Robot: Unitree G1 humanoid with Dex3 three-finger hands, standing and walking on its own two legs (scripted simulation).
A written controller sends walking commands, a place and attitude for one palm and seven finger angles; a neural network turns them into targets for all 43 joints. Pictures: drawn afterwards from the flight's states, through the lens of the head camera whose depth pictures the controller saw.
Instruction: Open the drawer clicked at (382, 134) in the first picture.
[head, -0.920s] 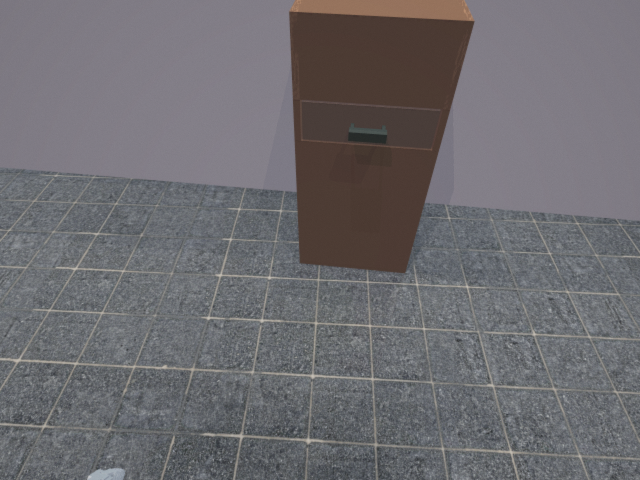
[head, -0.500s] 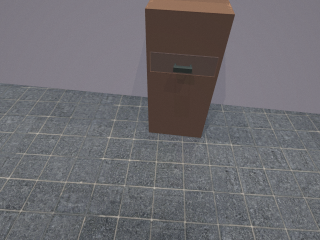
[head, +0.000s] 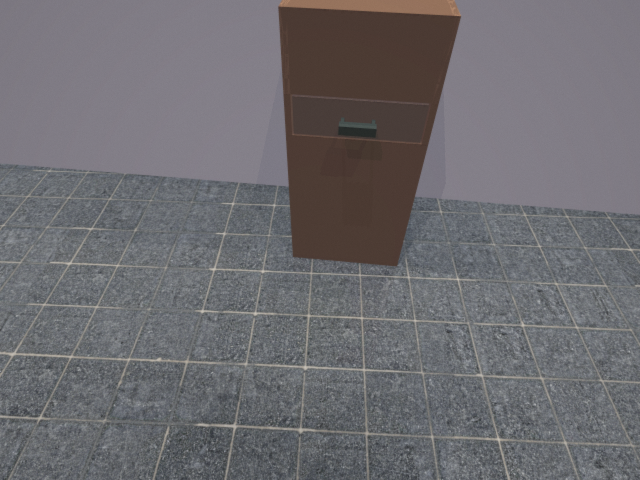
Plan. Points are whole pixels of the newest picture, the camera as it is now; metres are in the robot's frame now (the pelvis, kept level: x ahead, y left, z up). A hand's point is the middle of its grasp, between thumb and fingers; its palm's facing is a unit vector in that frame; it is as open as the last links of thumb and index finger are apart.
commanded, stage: look at it before walking up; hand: left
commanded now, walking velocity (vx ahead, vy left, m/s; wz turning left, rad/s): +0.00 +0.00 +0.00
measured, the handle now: (357, 125) +1.05 -0.06 -0.12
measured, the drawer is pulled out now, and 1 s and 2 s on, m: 0.00 0.00 0.00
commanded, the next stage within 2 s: walk to a spot facing it in 0.52 s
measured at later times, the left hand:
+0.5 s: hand out of the picture +0.08 +0.25 -0.15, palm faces -0.03 -0.94 -0.34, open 7.4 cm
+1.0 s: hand out of the picture +0.07 +0.19 -0.18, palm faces -0.13 -0.95 -0.27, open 7.4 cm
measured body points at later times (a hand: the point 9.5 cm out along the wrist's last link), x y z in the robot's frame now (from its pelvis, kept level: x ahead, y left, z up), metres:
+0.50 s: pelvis +0.01 +0.00 +0.00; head +0.01 +0.00 +0.45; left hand +0.09 +0.30 -0.13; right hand +0.09 -0.29 -0.13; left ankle +0.00 +0.12 -0.74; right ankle +0.01 -0.12 -0.74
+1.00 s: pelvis -0.01 -0.01 -0.03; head +0.02 -0.03 +0.42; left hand +0.07 +0.24 -0.16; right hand +0.04 -0.28 -0.18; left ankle +0.00 +0.12 -0.74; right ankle +0.00 -0.11 -0.75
